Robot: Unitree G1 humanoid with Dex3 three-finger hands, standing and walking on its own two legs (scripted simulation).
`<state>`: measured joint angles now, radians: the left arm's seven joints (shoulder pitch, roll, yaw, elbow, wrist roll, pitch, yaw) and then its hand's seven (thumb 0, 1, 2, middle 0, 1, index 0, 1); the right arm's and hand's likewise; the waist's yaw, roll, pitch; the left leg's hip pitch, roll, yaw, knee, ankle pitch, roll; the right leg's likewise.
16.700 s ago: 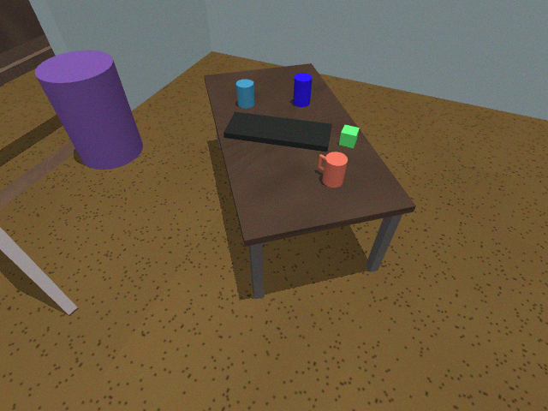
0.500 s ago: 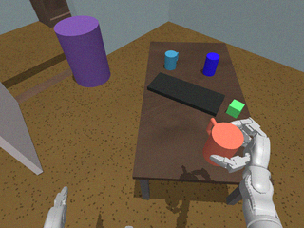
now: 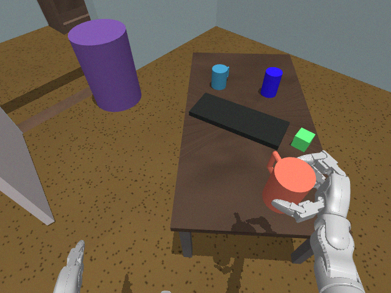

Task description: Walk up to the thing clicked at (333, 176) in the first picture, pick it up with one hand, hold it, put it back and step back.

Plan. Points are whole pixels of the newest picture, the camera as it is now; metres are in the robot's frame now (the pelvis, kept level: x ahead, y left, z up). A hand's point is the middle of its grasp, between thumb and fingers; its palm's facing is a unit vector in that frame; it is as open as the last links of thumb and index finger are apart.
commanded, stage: hold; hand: right
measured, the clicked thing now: (282, 179) +0.35 -0.14 +0.05
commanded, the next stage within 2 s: crouch in 0.14 s
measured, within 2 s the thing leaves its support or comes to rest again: neither
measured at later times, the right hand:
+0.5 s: hand (299, 184) +0.36 -0.19 +0.02, palm faces +0.28 +0.96 -0.01, open 11.0 cm
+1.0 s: hand (291, 169) +0.46 -0.22 -0.07, palm faces +0.29 +0.96 +0.00, open 11.0 cm
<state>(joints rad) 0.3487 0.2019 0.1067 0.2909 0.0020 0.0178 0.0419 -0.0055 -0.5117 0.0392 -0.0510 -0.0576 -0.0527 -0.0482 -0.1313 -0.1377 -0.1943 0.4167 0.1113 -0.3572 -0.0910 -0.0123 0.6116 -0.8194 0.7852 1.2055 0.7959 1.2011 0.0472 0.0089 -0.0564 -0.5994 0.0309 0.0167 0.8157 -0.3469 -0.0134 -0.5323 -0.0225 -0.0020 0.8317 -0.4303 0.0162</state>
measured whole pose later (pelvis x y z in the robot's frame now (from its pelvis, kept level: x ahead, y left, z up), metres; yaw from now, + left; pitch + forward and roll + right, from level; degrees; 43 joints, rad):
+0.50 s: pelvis -0.01 +0.00 -0.01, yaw +0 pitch +10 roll +0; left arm 0.34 0.20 0.10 0.25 0.02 0.01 0.03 -0.01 -0.50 0.03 -0.05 -0.06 -0.05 -0.04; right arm -0.25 -0.17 -0.26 0.61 0.09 -0.41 -0.09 -0.01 0.61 -0.81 0.79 1.19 0.81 1.19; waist 0.07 0.03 -0.06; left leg -0.69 0.03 0.02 0.87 -0.36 -0.01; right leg -0.62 -0.02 0.00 0.89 -0.44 0.02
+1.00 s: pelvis -0.02 -0.01 -0.07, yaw +1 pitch +23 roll +2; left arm 0.41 0.24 0.06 -0.05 0.09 -0.02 -0.04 -0.01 -0.51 0.04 -0.06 -0.06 -0.06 -0.05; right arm -0.67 -0.41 -0.51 1.10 0.00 -0.58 -0.06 -0.01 0.61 -0.83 0.79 1.17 0.81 1.17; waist 0.23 0.04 -0.12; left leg -1.13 0.01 0.02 1.17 -0.44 -0.02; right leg -1.09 -0.04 0.02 1.25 -0.56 0.01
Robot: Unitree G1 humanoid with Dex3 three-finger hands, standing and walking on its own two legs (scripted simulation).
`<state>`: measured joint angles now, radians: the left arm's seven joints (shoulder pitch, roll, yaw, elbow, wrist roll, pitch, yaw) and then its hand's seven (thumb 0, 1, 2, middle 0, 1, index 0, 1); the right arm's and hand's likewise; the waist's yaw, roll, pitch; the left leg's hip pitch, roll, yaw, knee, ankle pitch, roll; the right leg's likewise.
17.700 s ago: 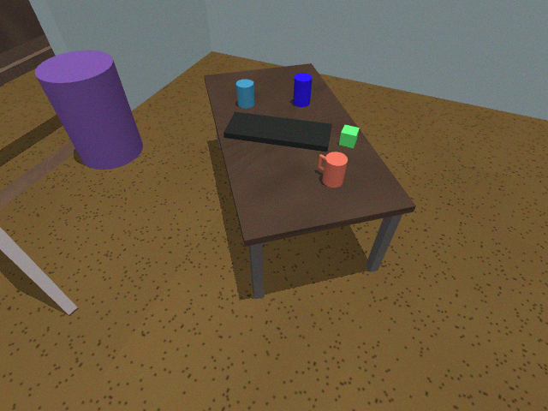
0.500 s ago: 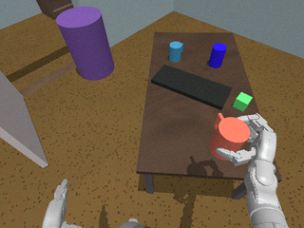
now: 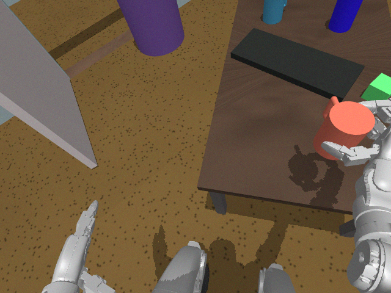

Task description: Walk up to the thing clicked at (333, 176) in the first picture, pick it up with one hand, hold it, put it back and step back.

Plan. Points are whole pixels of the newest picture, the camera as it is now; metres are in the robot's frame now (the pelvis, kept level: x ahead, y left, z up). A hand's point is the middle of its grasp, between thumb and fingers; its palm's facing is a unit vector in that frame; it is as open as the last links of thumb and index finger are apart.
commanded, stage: crouch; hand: right
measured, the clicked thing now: (337, 125) +0.49 -0.18 -0.01
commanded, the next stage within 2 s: lower in 0.60 s
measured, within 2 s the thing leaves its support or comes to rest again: neither
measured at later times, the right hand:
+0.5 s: hand (351, 129) +0.51 -0.22 -0.04, palm faces +0.31 +0.95 -0.01, open 11.0 cm
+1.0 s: hand (345, 137) +0.52 -0.23 -0.09, palm faces +0.32 +0.95 +0.00, open 11.0 cm
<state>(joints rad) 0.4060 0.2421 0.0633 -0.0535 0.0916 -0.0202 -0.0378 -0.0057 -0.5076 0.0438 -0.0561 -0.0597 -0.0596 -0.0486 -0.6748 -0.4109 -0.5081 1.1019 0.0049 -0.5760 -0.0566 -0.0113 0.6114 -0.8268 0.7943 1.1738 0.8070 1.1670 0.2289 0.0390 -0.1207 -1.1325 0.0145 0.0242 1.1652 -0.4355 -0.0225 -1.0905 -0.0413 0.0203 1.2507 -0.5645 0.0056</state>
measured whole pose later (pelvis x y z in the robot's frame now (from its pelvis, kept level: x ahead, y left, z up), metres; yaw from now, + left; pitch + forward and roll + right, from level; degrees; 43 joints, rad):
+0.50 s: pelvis +0.00 +0.01 -0.03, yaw +1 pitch +28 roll +4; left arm 0.42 0.27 0.07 -0.19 0.10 -0.03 -0.05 0.00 -0.51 0.05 -0.06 -0.06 -0.06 -0.05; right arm -0.76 -0.55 -0.61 1.18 -0.03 -0.57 -0.01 -0.01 0.61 -0.82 0.79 1.18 0.81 1.17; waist 0.30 0.02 -0.14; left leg -1.31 0.00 0.06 1.29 -0.47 -0.01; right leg -1.28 -0.05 0.06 1.40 -0.61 0.02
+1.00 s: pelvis -0.01 +0.01 -0.06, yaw +1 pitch +31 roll +5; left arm 0.44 0.30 0.06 -0.31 0.11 -0.06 -0.06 0.00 -0.54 0.06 -0.06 -0.05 -0.06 -0.05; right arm -0.81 -0.64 -0.65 1.23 -0.05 -0.59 0.01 -0.01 0.61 -0.83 0.79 1.18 0.80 1.17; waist 0.36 0.03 -0.13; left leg -1.44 0.00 0.07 1.39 -0.49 -0.01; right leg -1.42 -0.06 0.08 1.51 -0.64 0.02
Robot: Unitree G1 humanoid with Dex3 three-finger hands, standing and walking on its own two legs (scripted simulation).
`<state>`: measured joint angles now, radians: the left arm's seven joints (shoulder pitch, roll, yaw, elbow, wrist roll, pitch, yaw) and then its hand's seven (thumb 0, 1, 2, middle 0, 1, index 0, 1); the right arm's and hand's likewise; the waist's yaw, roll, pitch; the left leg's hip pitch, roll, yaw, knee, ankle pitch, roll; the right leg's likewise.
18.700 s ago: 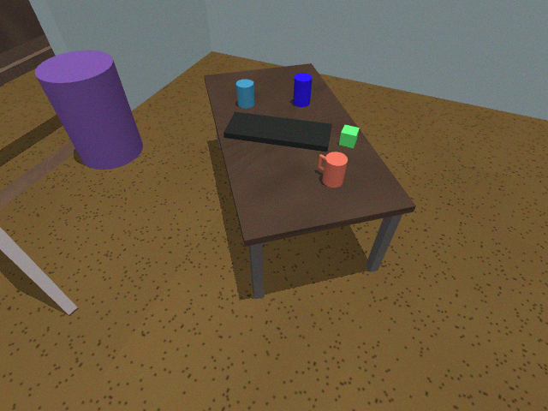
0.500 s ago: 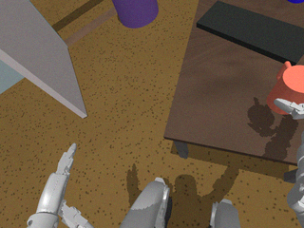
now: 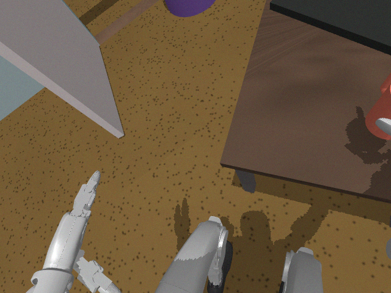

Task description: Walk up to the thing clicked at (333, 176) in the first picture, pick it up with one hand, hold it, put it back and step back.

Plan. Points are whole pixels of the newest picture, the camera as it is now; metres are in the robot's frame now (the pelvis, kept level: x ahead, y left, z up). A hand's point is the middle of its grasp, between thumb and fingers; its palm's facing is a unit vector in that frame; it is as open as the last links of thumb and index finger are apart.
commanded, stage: lower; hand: right
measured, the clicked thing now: out of the picture +0.54 -0.22 -0.04
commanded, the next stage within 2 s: loosen in 1.16 s
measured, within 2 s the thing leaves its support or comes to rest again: rests again in 1.14 s
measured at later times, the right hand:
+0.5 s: hand out of the picture +0.53 -0.25 -0.08, palm faces +0.33 +0.94 +0.00, open 11.0 cm
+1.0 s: hand out of the picture +0.54 -0.25 -0.11, palm faces +0.33 +0.94 -0.01, open 11.0 cm
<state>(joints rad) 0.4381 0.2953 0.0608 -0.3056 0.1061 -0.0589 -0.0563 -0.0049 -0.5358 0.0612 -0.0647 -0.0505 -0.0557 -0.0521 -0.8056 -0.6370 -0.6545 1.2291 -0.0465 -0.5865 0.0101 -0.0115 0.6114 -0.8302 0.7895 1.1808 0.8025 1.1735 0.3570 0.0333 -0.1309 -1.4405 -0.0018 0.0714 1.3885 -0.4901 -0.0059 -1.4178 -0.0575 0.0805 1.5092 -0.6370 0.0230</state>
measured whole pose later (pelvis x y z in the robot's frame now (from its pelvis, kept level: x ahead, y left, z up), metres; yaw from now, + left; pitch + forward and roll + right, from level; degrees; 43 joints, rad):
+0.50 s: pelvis -0.01 +0.00 -0.03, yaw +1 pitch +33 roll +6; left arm 0.45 0.34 0.10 -0.40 0.10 -0.07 -0.07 0.00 -0.56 0.08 -0.07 -0.05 -0.05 -0.06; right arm -0.84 -0.72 -0.68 1.23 -0.06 -0.58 0.01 -0.01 0.61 -0.83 0.78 1.20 0.79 1.19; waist 0.41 0.05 -0.12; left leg -1.57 -0.01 0.08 1.49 -0.49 -0.01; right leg -1.55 -0.06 0.09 1.63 -0.66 0.02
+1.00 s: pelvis -0.02 +0.00 -0.05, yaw +2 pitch +34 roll +6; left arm 0.47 0.37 0.14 -0.47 0.08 -0.10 -0.07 0.00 -0.57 0.08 -0.07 -0.04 -0.05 -0.06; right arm -0.85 -0.78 -0.70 1.21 -0.07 -0.55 0.02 -0.01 0.61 -0.83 0.80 1.16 0.81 1.15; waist 0.45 0.06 -0.12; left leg -1.66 -0.01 0.08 1.56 -0.50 -0.01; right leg -1.64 -0.06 0.10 1.71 -0.67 0.02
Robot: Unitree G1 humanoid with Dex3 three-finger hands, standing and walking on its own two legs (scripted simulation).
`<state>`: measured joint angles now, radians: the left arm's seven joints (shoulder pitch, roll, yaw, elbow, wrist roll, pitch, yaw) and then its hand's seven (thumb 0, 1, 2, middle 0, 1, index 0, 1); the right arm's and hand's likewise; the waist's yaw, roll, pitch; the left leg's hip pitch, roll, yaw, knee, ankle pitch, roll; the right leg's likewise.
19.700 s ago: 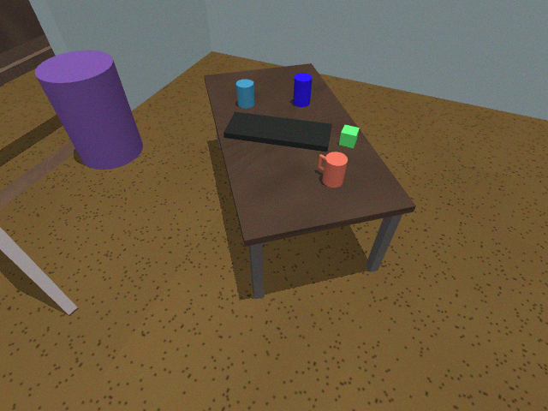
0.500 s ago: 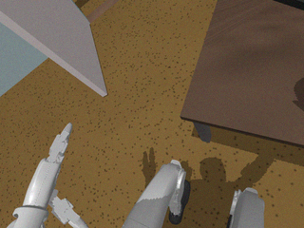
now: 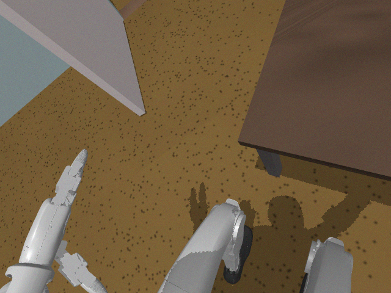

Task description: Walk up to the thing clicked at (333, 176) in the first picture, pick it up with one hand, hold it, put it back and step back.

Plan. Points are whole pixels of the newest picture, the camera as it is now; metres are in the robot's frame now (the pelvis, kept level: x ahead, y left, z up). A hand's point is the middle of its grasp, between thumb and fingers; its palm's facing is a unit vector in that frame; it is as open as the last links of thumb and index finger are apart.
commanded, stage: lower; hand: right
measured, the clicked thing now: out of the picture +0.57 -0.24 -0.06
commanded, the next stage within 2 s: loosen in 0.16 s
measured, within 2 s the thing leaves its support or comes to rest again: rests again in 0.14 s
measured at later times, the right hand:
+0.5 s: hand out of the picture +0.56 -0.27 -0.07, palm faces +0.36 +0.93 -0.01, open 11.0 cm
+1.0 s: hand out of the picture +0.56 -0.29 -0.03, palm faces +0.38 +0.93 -0.02, open 17.0 cm
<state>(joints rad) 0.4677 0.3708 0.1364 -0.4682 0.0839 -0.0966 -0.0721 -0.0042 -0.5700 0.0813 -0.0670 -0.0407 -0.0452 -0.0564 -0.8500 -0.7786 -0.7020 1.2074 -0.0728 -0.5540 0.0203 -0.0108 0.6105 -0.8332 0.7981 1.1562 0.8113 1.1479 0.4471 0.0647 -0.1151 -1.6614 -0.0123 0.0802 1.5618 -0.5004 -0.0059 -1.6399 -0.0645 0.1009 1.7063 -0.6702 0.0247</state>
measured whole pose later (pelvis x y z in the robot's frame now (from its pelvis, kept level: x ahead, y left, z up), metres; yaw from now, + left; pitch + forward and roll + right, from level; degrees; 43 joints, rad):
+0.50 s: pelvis +0.00 +0.00 -0.01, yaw +0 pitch +35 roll +6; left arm 0.49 0.40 0.19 -0.53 0.06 -0.10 -0.09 0.00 -0.55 0.07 -0.08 -0.05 -0.06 -0.06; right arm -0.87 -0.82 -0.72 1.17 -0.07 -0.51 0.05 0.00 0.44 -0.53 0.86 0.79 0.87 0.79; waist 0.46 0.07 -0.11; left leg -1.72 -0.01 0.08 1.61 -0.51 0.00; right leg -1.70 -0.06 0.11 1.76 -0.68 0.03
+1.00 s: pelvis +0.00 +0.00 -0.01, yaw +1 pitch +35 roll +6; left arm 0.48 0.37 0.15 -0.43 0.06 -0.06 -0.08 0.00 -0.56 0.07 -0.08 -0.05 -0.05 -0.06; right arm -0.87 -0.81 -0.73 1.05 -0.08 -0.45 0.05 -0.01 0.50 -0.06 0.14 0.10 0.13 0.09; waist 0.44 0.07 -0.12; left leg -1.69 -0.02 0.07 1.59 -0.51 -0.01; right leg -1.67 -0.07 0.10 1.74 -0.68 0.02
